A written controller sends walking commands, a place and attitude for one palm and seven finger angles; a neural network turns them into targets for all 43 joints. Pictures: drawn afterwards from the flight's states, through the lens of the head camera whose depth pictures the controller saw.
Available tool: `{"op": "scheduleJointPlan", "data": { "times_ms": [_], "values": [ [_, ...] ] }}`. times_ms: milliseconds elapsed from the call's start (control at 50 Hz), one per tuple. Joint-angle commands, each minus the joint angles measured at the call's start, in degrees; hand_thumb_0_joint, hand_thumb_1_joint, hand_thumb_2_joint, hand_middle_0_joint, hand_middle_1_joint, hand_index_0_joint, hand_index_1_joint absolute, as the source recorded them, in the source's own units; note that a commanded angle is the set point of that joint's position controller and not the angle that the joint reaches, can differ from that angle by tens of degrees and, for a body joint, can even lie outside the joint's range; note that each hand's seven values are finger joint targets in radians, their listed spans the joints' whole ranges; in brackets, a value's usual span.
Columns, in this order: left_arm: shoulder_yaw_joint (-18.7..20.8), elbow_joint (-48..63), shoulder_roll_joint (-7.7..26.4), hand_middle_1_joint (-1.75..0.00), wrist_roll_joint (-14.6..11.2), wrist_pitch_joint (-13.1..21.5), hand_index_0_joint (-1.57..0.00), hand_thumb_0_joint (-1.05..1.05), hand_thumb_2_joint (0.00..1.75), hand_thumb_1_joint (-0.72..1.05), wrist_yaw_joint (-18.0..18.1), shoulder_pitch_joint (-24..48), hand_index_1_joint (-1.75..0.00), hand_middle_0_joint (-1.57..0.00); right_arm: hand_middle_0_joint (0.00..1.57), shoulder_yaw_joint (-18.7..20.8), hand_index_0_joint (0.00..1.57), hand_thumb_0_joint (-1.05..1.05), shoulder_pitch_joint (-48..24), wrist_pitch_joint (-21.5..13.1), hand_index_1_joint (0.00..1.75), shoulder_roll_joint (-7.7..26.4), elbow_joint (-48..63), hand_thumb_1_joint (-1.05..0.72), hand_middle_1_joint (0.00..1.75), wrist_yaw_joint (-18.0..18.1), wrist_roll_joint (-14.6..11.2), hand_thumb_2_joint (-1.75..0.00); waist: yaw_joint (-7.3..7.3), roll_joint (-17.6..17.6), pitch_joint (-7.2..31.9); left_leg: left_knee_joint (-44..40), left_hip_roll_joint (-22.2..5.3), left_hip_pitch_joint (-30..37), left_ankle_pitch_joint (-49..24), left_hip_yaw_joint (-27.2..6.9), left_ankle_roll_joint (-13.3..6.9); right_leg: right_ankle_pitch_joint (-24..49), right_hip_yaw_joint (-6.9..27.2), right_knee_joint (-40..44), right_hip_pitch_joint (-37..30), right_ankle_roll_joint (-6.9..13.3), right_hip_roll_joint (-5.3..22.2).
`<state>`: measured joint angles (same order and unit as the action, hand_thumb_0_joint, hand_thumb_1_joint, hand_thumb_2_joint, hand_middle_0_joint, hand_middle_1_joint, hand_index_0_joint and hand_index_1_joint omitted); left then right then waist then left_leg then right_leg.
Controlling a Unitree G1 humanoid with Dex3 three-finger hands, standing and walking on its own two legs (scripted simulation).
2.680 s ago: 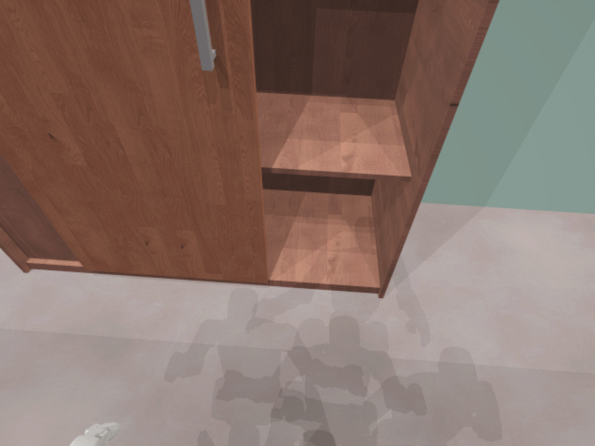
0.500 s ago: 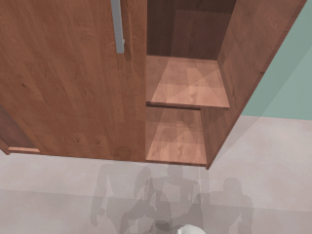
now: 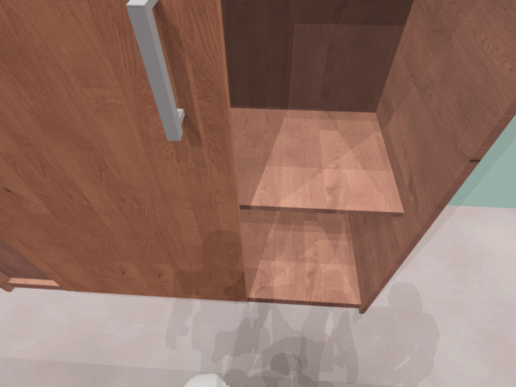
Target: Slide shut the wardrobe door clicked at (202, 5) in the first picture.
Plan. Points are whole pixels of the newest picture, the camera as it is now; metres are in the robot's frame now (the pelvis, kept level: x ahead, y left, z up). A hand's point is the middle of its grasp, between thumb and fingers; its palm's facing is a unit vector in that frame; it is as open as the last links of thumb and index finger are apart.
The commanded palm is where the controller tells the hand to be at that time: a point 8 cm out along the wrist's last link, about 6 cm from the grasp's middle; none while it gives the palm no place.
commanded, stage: come to a stop and stand still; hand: left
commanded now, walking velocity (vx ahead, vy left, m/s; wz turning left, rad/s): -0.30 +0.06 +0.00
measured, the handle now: (163, 73) +0.48 +0.16 +0.24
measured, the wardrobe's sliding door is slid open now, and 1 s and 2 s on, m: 0.44 0.44 0.44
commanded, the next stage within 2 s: look again from close up in 1.96 s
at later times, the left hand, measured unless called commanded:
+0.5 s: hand out of the picture +0.02 +0.25 -0.18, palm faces +0.01 -0.98 -0.21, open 7.4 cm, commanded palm none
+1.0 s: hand out of the picture -0.04 +0.13 -0.17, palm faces +0.05 -0.98 -0.21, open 7.3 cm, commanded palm none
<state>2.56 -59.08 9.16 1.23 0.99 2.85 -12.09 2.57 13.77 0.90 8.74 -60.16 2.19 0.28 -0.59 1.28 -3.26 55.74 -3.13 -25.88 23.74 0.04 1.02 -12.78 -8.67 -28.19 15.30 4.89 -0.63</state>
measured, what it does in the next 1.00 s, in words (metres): steps on the spot: left foot, then right foot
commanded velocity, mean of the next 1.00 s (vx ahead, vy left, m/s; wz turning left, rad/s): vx -0.02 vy -0.06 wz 0.00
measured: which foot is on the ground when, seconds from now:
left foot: up 0.00-0.20, down 0.22-1.00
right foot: down 0.00-0.22, up 0.24-0.66, down 0.68-1.00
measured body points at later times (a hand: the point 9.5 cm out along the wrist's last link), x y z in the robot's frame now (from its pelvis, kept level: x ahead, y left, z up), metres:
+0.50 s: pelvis -0.01 +0.05 +0.01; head +0.03 +0.08 +0.46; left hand +0.02 +0.31 -0.16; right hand +0.05 -0.18 -0.13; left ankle +0.03 +0.16 -0.74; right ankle -0.09 -0.10 -0.65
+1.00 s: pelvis -0.04 -0.04 +0.00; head -0.04 -0.06 +0.45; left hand -0.04 +0.18 -0.15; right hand -0.08 -0.24 -0.17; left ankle -0.01 +0.15 -0.74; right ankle -0.08 -0.10 -0.74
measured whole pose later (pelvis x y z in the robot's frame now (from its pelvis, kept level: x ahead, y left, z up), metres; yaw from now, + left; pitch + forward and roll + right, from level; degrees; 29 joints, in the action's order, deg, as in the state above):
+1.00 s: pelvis -0.04 -0.04 +0.00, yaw +0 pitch -2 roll +0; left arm 0.5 -64.8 6.4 0.0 0.0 2.2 -17.3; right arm 0.5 19.4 1.7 7.8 -67.2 2.1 0.7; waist -0.9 2.5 -0.9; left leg 24.7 -5.6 -12.5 10.8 -1.5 4.3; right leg -18.1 -5.0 -24.7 5.4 4.7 -3.4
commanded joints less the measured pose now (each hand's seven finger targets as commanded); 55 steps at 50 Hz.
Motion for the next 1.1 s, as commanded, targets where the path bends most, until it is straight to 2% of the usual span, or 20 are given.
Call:
{"op": "scheduleJointPlan", "data": {
  "times_ms": [0, 120, 160, 180, 200, 220, 240, 300, 360, 500, 580, 600, 640, 680, 700, 720, 820, 900, 960, 1080],
  "values": [
    [1.97, 2.61, 8.58, -0.3, 0.12, -0.35, -0.2, 0.0, 0.9, 0.9, -0.09, -4.54, -0.3, -0.2, 0.2, 0.69, 0.2, 0.0, 5.36, 1.92, 0.3, 1.36, 1.44, -0.9, 0.3, -0.69, 0.38, -0.9, 0.36, -7.51, 3.59, -0.73, 1.36, 3.41, -1.28, 1.67, 1.65, 43.51, 10.12, 6.15, -0.55, 7.12, 16.71],
    [2.85, 4.74, 10.67, -0.3, 0.62, -1.57, -0.2, 0.0, 0.9, 0.9, -0.18, -1.42, -0.3, -0.2, 0.2, 1.21, 0.2, 0.0, 0.8, 1.18, 0.3, 3.65, 3.97, -0.9, 0.3, -0.94, 0.1, -0.9, 0.34, -10.52, 6.01, -13.94, 1.74, 7.84, -3.78, 1.73, 1.65, 35.67, 10.66, 1.87, -3.54, 5.3, 15.48],
    [2.68, 4.41, 9.84, -0.3, -0.05, -2.02, -0.2, 0.0, 0.9, 0.9, -0.16, -1.67, -0.3, -0.2, 0.2, 1.19, 0.2, 0.0, 3.96, 0.31, 0.3, 4.57, 2.9, -0.9, 0.3, -0.92, 0.22, -0.9, -1.21, -8.63, 8.19, -29.45, 0.45, 16.9, -18.62, 2.02, 1.17, 24.58, 8.96, -3.81, -2.37, 1.09, 12.38],
    [2.06, 4.57, 6.95, -0.3, -0.54, -2.25, -0.2, 0.0, 0.9, 0.9, -0.27, -4.12, -0.3, -0.2, 0.2, 1.69, 0.2, 0.0, 4.77, -0.47, 0.3, 8.45, 3.05, -0.9, 0.3, -0.68, 0.66, -0.9, -0.93, 3.36, 9.9, -33.7, -7.98, 22.94, -36.01, -4.8, -0.9, 7.61, 5.82, -9.86, 2.22, -2.44, 7.22],
    [1.41, 4.25, 4.33, -0.3, -0.9, -2.66, -0.2, 0.0, 0.9, 0.9, -0.19, -7.33, -0.3, -0.2, 0.2, 2.08, 0.2, 0.0, 3.49, -0.66, 0.3, 12.17, 4.46, -0.9, 0.3, -0.42, 0.74, -0.9, 0.37, 16.72, 9.09, -35.78, -19.7, 20.96, -56.09, -17.47, -6.47, -21.06, 4.72, -20.09, 7.63, -5.51, 1.09],
    [1.66, 4.64, 6.2, -0.3, -0.52, -3.18, -0.2, 0.0, 0.9, 0.9, 0.16, -6.66, -0.3, -0.2, 0.2, 1.97, 0.2, 0.0, 2.88, -0.2, 0.3, 13.14, 5.43, -0.9, 0.3, 0.12, 1.13, -0.9, -0.53, 10.83, 7.85, -35.35, -22.24, 16.1, -57.43, -17.35, -11.86, -24.49, 10.24, -29.82, 6.81, -4.94, 0.2],
    [2.02, 4.74, 5.89, -0.3, -0.16, -3.64, -0.2, 0.0, 0.9, 0.9, -0.05, -5.46, -0.3, -0.2, 0.2, 1.74, 0.2, 0.0, 1.48, -0.38, 0.3, 12.5, 5.59, -0.9, 0.3, 0.97, 1.34, -0.9, 0.19, 7.08, 5.03, -36.13, -21.13, 13.75, -56.72, -14.58, -12.39, -21.39, 12.6, -35.07, 9.24, -5.13, 0.38],
    [2.99, 2.59, 7.75, -0.3, 0.19, -3.97, -0.2, 0.0, 0.9, 0.9, -0.75, -7.39, -0.3, -0.2, 0.2, 0.67, 0.2, 0.0, -2.87, -0.81, 0.3, 9.33, 6.53, -0.9, 0.3, 1.68, 1.09, -0.9, 1.83, 8.22, 4.59, -35.25, -14.58, 15.31, -51.59, -7.26, -8.94, -12.32, 14.01, -42.74, 12.55, -6.54, -0.06],
    [3.06, 2.48, 7.7, -0.3, 0.15, -4.31, -0.2, 0.0, 0.9, 0.9, -1.33, -7.58, -0.3, -0.2, 0.2, 1.17, 0.2, 0.0, -0.5, -1.22, 0.3, 9.36, 6.01, -0.9, 0.3, 1.78, 0.9, -0.9, 0.75, 6.37, 8.26, -36.2, -13.53, 20.55, -44.55, -6.15, -8.62, -8.16, 13.78, -43.66, 14.33, -8.05, -0.07],
    [1.66, 3.29, 5.88, -0.3, 0.04, -4.39, -0.2, 0.0, 0.9, 0.9, -2.34, -2.42, -0.3, -0.2, 0.2, 1.74, 0.2, 0.0, 3.86, -0.68, 0.3, 10.29, 3.23, -0.9, 0.3, 1.04, 1.29, -0.9, -2.37, 9.87, 4.65, -41.19, -12.82, 21.05, -22.15, -9.66, -9.13, -14.28, 9.0, -20.45, 8.04, -7.28, 1.87],
    [0.84, 1.34, 4.31, -0.3, -0.55, -3.62, -0.2, 0.0, 0.9, 0.9, -2.16, -5.23, -0.3, -0.2, 0.2, 2.32, 0.2, 0.0, 2.68, -0.2, 0.3, 11.47, 2.08, -0.9, 0.3, 0.11, 1.43, -0.9, -1.03, 11.92, 3.97, -43.17, -11.56, 16.33, -8.54, -9.96, -8.07, -13.04, 6.62, -6.59, 0.61, -5.61, 1.16],
    [0.78, 0.68, 4.83, -0.3, -0.56, -3.28, -0.2, 0.0, 0.9, 0.9, -2.07, -5.88, -0.3, -0.2, 0.2, 2.22, 0.2, 0.0, 3.33, -0.15, 0.3, 10.99, 1.57, -0.9, 0.3, -0.11, 1.29, -0.9, -0.67, 10.08, 3.48, -42.57, -10.37, 13.48, -7.41, -10.2, -7.22, -9.75, 6.31, -1.26, -3.44, -5.12, 0.73],
    [0.9, -1.56, 5.69, -0.3, -0.35, -2.45, -0.2, 0.0, 0.9, 0.9, -1.68, -10.68, -0.3, -0.2, 0.2, 1.98, 0.2, 0.0, 2.83, 0.01, 0.3, 8.84, 1.05, -0.9, 0.3, -0.42, 0.77, -0.9, 1.38, 4.45, 4.47, -38.39, -5.77, 8.8, -4.01, -4.38, -2.86, -0.56, 6.8, 11.15, -12.32, -4.53, 2.33],
    [0.93, -0.61, 11.09, -0.3, -0.13, -1.42, -0.2, 0.0, 0.9, 0.9, -1.01, -6.79, -0.3, -0.2, 0.2, 0.2, 0.2, 0.0, 2.07, 0.19, 0.3, 3.12, 1.86, -0.9, 0.3, -0.9, 0.19, -0.9, 0.4, -12.03, 0.84, -28.46, 0.17, 4.98, -0.91, 2.05, 0.77, -11.44, 22.06, 19.66, -4.38, 0.28, 15.92],
    [0.63, 0.33, 11.31, -0.3, -0.21, -1.38, -0.2, 0.0, 0.9, 0.9, -0.91, -3.84, -0.3, -0.2, 0.2, -0.01, 0.2, 0.0, 1.13, 0.46, 0.3, 3.68, 1.97, -0.9, 0.3, -1.26, 0.59, -0.9, 0.25, -8.69, -1.02, -26.38, -0.45, 7.64, -0.4, 0.97, 0.31, -16.78, 21.97, 21.41, 1.56, 1.48, 17.46],
    [0.68, 0.07, 9.75, -0.3, -0.31, -0.74, -0.2, 0.0, 0.9, 0.9, -0.8, -3.21, -0.3, -0.2, 0.2, -0.06, 0.2, 0.0, 0.47, 0.67, 0.3, 3.63, 1.19, -0.9, 0.3, -1.23, 1.08, -0.9, 0.8, -15.76, -4.13, -24.63, -0.8, 6.48, -2.92, 0.31, -0.15, -12.17, 21.58, 21.26, 3.1, 1.41, 14.42],
    [-0.77, -2.19, 5.08, -0.3, -1.15, 0.03, -0.2, 0.0, 0.9, 0.9, -0.62, -5.06, -0.3, -0.2, 0.2, -1.03, 0.2, 0.0, 7.64, -0.15, 0.3, 2.47, -3.99, -0.9, 0.3, -0.47, 0.62, -0.9, -0.95, -7.8, -4.44, -28.95, -1.29, 12.16, -14.97, 0.11, 0.08, 5.65, 12.99, 13.1, -0.55, 0.03, 9.88],
    [-1.04, -3.51, 3.63, -0.3, -1.22, -0.06, -0.2, 0.0, 0.9, 0.9, -0.44, -7.99, -0.3, -0.2, 0.2, -1.35, 0.2, 0.0, 7.97, -0.27, 0.3, 3.24, -4.83, -0.9, 0.3, 0.27, 0.57, -0.9, -0.09, -5.83, -5.13, -31.63, -2.59, 14.58, -18.47, -0.68, -0.04, 3.47, 12.86, 13.84, -0.01, -2.59, 7.46],
    [-0.56, -4.64, 4.4, -0.3, -1.35, -0.04, -0.2, 0.0, 0.9, 0.9, -0.26, -9.09, -0.3, -0.2, 0.2, -1.52, 0.2, 0.0, 7.71, -0.23, 0.3, 2.57, -5.46, -0.9, 0.3, 0.62, 0.55, -0.9, 0.18, -1.73, -2.32, -31.38, -2.31, 15.7, -20.01, 0.36, 0.51, 13.66, 12.54, 12.04, -3.77, -3.86, 7.48],
    [-0.41, -5.47, 3.46, -0.3, -1.1, -0.01, -0.2, 0.0, 0.9, 0.9, 0.05, -10.56, -0.3, -0.2, 0.2, -1.38, 0.2, 0.0, 6.78, -0.21, 0.3, 2.1, -5.31, -0.9, 0.3, 0.99, 0.25, -0.9, 0.28, -3.13, -0.94, -31.1, -1.98, 15.36, -17.62, 0.96, 0.49, 17.56, 12.39, 11.74, -6.34, -4.94, 7.52]
  ]
}}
